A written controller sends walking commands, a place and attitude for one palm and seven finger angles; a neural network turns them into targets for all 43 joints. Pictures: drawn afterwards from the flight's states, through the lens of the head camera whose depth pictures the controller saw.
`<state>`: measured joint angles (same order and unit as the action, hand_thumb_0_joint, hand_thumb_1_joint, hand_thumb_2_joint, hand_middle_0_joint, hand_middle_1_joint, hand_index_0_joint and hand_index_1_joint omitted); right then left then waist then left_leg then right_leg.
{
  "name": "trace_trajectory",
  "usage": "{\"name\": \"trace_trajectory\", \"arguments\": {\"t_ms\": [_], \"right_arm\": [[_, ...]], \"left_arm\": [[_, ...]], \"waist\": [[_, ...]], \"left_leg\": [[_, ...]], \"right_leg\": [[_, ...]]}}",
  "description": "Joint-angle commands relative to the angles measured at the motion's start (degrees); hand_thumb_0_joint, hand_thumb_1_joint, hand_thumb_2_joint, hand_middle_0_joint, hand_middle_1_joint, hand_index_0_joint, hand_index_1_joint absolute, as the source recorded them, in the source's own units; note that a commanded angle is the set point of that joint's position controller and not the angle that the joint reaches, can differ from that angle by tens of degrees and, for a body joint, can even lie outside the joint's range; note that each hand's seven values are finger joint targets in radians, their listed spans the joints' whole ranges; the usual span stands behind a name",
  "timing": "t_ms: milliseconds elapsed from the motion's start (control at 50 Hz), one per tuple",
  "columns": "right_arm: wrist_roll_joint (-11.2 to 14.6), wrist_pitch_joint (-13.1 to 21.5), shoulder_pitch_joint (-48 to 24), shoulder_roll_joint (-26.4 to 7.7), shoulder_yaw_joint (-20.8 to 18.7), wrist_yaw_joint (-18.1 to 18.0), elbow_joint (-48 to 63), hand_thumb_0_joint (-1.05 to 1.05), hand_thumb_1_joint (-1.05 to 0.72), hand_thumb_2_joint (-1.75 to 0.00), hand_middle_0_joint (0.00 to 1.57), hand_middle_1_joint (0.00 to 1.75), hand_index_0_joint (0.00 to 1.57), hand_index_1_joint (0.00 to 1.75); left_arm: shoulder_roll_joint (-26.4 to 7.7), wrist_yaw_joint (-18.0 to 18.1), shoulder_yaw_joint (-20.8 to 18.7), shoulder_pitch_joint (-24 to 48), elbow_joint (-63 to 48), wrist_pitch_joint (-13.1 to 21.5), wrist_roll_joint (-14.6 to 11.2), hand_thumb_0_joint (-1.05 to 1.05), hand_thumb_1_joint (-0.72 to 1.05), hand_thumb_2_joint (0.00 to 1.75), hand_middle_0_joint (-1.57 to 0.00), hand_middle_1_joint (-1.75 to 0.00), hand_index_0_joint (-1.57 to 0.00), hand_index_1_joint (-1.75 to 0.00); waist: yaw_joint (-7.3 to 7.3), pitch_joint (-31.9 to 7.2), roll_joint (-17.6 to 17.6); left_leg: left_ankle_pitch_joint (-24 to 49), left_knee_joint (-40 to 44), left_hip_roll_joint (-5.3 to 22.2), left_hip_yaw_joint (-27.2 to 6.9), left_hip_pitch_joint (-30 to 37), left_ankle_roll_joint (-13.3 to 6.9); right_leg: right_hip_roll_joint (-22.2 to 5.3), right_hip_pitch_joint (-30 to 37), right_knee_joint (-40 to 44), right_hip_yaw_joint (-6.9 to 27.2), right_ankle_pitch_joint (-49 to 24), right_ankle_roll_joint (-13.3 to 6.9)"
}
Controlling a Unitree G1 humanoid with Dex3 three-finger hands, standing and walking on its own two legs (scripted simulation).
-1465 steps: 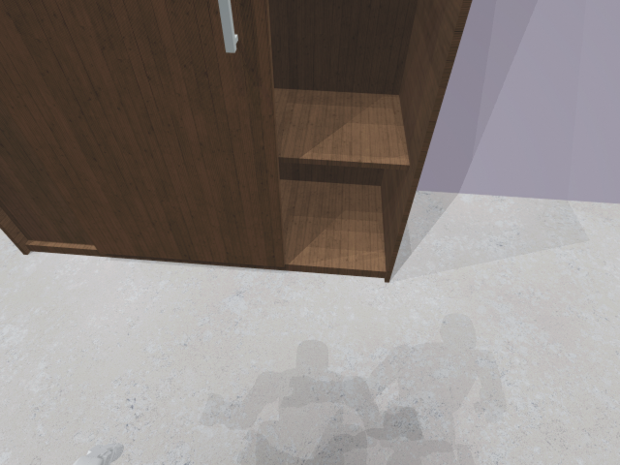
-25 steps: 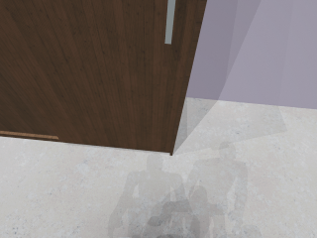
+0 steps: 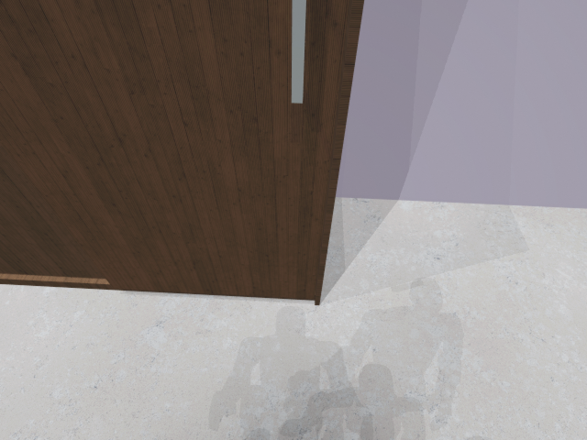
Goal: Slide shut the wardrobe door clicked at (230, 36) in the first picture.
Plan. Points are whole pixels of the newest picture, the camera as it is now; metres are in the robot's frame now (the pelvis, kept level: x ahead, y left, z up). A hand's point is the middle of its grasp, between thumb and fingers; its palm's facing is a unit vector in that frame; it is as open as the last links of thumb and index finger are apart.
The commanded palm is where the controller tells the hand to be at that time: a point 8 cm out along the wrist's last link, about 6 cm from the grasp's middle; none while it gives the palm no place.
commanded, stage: let the arm hang, fingers relaxed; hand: left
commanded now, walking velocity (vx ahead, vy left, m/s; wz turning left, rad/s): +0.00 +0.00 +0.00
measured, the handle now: (299, 19) +0.66 +0.03 +0.25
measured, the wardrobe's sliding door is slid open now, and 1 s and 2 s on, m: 0.00 0.00 0.00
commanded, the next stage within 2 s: look to check the result in 0.14 s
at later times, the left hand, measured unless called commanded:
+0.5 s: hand out of the picture +0.05 +0.19 -0.17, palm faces +0.01 -0.97 -0.23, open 7.4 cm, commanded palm none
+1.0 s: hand out of the picture +0.08 +0.19 -0.17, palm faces +0.00 -0.97 -0.24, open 7.4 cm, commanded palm none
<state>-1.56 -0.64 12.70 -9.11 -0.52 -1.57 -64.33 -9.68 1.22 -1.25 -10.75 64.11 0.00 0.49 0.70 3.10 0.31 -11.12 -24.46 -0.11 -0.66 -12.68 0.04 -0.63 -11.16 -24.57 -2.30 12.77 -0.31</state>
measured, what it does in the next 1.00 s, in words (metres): stands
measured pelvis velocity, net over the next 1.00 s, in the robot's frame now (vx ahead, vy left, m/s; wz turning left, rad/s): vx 0.03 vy -0.01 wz -0.01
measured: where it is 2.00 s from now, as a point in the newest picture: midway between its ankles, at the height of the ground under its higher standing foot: outside the picture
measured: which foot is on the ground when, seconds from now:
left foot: down 0.00-1.00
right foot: down 0.00-1.00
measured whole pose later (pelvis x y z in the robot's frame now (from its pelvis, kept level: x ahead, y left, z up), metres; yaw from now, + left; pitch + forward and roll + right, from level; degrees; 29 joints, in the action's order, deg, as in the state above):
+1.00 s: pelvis +0.03 -0.01 +0.00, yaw -1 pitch -1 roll +0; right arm -1.6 -0.7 8.7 -12.1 -0.3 -1.5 -65.4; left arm -12.4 1.0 -1.4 -9.3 64.5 0.2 0.4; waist 0.5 3.3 0.4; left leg -12.9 -22.2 1.2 -0.2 -8.5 1.0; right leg 0.7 -7.0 -21.6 -1.9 13.9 -1.2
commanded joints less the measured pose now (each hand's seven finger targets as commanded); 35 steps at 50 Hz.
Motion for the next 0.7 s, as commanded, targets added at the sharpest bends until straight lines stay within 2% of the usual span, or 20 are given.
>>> {"name": "trace_trajectory", "arguments": {"t_ms": [0, 80, 220, 280, 340, 460, 560, 640, 680], "right_arm": [[0.1, 0.7, 2.3, -6.2, -0.9, -0.5, 1.4, 0.00, -0.90, -0.90, 0.20, 0.30, 0.20, 0.30], [0.2, 0.7, 1.5, -7.1, -1.1, -0.5, 1.6, 0.00, -0.90, -0.90, 0.20, 0.30, 0.20, 0.30], [0.1, 0.8, 0.4, -7.8, -1.0, -0.5, 1.1, 0.00, -0.90, -0.90, 0.20, 0.30, 0.20, 0.30], [0.3, 0.7, 0.1, -8.6, -1.0, -0.5, 1.2, 0.00, -0.90, -0.90, 0.20, 0.30, 0.20, 0.30], [0.3, 0.9, -0.5, -8.8, -1.0, -0.6, 1.1, 0.00, -0.90, -0.90, 0.20, 0.30, 0.20, 0.30], [0.2, 0.7, -1.6, -9.2, -1.0, -0.6, 0.9, 0.00, -0.90, -0.90, 0.20, 0.30, 0.20, 0.30], [0.3, 0.8, -1.9, -10.0, -1.1, -0.6, 1.0, 0.00, -0.90, -0.90, 0.20, 0.30, 0.20, 0.30], [0.3, 0.9, -2.6, -10.3, -1.0, -0.6, 0.8, 0.00, -0.90, -0.90, 0.20, 0.30, 0.20, 0.30], [0.4, 0.9, -2.7, -10.7, -1.1, -0.6, 1.2, 0.00, -0.90, -0.90, 0.20, 0.30, 0.20, 0.30]], "left_arm": [[-7.2, 0.2, -1.3, -3.1, -1.3, 0.5, 0.0, 0.00, 0.90, 0.90, -0.20, -0.30, -0.20, -0.30], [-8.0, 0.2, -1.4, -2.5, -1.6, 0.6, 0.0, 0.00, 0.90, 0.90, -0.20, -0.30, -0.20, -0.30], [-8.3, 0.2, -1.4, -1.7, -1.5, 0.6, -0.1, 0.00, 0.90, 0.90, -0.20, -0.30, -0.20, -0.30], [-9.0, 0.2, -1.5, -1.6, -1.5, 0.8, 0.0, 0.00, 0.90, 0.90, -0.20, -0.30, -0.20, -0.30], [-9.0, 0.2, -1.5, -1.5, -1.3, 0.9, -0.1, 0.00, 0.90, 0.90, -0.20, -0.30, -0.20, -0.30], [-9.4, 0.2, -1.4, -1.2, -1.0, 0.9, -0.1, 0.00, 0.90, 0.90, -0.20, -0.30, -0.20, -0.30], [-10.1, 0.2, -1.5, -0.7, -1.2, 1.1, -0.1, 0.00, 0.90, 0.90, -0.20, -0.30, -0.20, -0.30], [-10.5, 0.2, -1.6, -0.4, -1.2, 1.0, -0.1, 0.00, 0.90, 0.90, -0.20, -0.30, -0.20, -0.30], [-10.8, 0.2, -1.6, -0.7, -1.2, 1.2, 0.0, 0.00, 0.90, 0.90, -0.20, -0.30, -0.20, -0.30]], "waist": [[-0.48, -0.7, 0.9], [-0.52, -0.7, -0.3], [-0.31, -1.6, 0.6], [-0.35, -2.0, -0.6], [-0.32, -3.0, 0.0], [-0.24, -1.5, 0.1], [-0.21, -3.2, 0.3], [-0.33, -2.8, 0.8], [-0.34, -3.4, -0.7]], "left_leg": [[6.1, 4.8, 4.9, -4.4, 1.4, -1.4], [7.2, 4.5, 4.8, -4.4, 2.2, -1.3], [7.7, 4.8, 5.2, -4.4, 3.5, -1.3], [8.7, 4.6, 5.4, -4.3, 4.3, -1.3], [10.3, 4.4, 5.4, -4.0, 5.2, -1.3], [9.2, 4.7, 5.4, -3.9, 5.5, -1.1], [10.9, 4.5, 5.6, -3.6, 6.3, -1.0], [11.1, 5.0, 5.8, -3.7, 6.5, -1.0], [11.9, 4.6, 5.8, -3.6, 7.3, -1.1]], "right_leg": [[-4.9, -0.6, 5.9, 4.4, -0.7, -1.5], [-4.9, -0.2, 6.3, 4.3, -1.4, -1.5], [-5.0, 0.2, 6.6, 4.6, -2.1, -1.6], [-5.0, 0.7, 6.8, 4.6, -3.3, -1.5], [-5.4, 1.6, 6.6, 4.4, -6.0, -1.5], [-5.3, 0.9, 7.6, 4.8, -5.0, -1.6], [-5.5, 2.4, 7.3, 4.7, -8.0, -1.6], [-5.6, 2.6, 7.5, 4.8, -8.2, -1.6], [-5.6, 2.7, 7.6, 4.8, -10.0, -1.6]]}}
